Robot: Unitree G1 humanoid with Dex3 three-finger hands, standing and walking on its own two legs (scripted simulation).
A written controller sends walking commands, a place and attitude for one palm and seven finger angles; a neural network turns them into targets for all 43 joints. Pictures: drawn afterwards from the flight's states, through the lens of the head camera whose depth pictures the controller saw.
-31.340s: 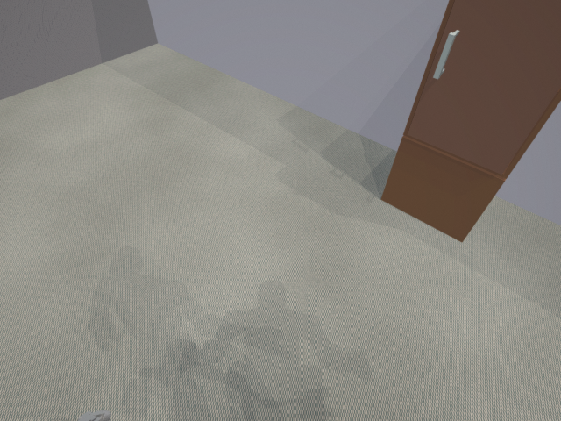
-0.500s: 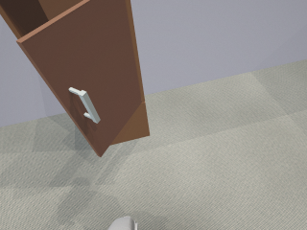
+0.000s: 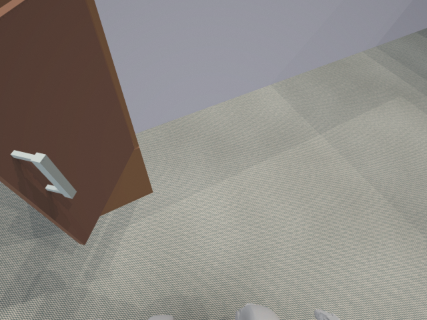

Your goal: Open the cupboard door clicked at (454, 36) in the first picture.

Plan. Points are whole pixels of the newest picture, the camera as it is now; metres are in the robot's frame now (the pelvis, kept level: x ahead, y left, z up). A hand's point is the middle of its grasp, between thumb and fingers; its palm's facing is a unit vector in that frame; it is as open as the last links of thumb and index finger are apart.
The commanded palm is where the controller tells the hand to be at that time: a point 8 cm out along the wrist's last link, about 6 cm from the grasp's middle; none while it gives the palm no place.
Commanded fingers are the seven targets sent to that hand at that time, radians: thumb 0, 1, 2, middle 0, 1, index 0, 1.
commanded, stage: walk to a spot facing it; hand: left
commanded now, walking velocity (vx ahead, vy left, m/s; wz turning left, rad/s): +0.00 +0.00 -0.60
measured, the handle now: (46, 175) +0.34 +0.37 +0.01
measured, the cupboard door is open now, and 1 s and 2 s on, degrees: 47 47 47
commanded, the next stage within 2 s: turn to face it in 1.94 s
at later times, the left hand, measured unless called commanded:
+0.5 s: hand (157, 304) +0.16 +0.13 -0.17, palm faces -0.25 -0.95 -0.20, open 7.4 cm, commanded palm none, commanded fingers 0.00 0.90 0.90 -0.20 -0.30 -0.20 -0.30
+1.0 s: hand (206, 267) +0.24 +0.03 -0.16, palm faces -0.53 -0.82 -0.23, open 7.4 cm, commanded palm none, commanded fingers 0.00 0.90 0.90 -0.20 -0.30 -0.20 -0.30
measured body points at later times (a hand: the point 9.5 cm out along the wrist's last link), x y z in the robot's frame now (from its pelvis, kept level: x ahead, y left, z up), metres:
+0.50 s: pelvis +0.03 -0.03 +0.00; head +0.08 -0.04 +0.44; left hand +0.17 +0.18 -0.15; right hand +0.04 -0.30 -0.14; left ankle +0.06 +0.09 -0.73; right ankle +0.00 -0.13 -0.73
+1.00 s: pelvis +0.09 -0.11 +0.00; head +0.12 -0.13 +0.45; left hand +0.27 +0.08 -0.14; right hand -0.02 -0.36 -0.14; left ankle +0.17 +0.01 -0.67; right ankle +0.00 -0.17 -0.73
